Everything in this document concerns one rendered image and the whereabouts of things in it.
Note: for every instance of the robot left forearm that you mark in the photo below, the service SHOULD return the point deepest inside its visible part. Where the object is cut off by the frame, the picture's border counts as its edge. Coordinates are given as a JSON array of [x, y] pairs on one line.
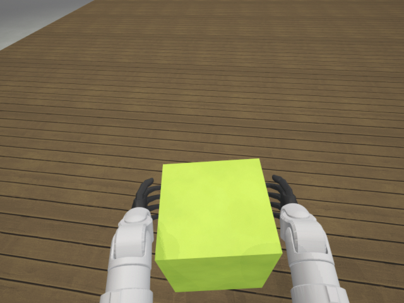
[[130, 260]]

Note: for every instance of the robot right hand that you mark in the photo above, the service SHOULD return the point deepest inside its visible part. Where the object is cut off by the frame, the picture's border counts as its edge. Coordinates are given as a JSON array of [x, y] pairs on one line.
[[285, 197]]

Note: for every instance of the carton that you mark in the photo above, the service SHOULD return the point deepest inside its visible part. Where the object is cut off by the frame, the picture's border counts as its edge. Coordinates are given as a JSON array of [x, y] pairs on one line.
[[216, 229]]

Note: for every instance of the robot left hand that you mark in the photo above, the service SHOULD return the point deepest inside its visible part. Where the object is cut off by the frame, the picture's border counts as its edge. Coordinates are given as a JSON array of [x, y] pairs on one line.
[[141, 199]]

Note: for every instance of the robot right forearm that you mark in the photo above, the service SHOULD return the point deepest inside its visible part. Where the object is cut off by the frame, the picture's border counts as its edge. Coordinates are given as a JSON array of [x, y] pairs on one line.
[[310, 259]]

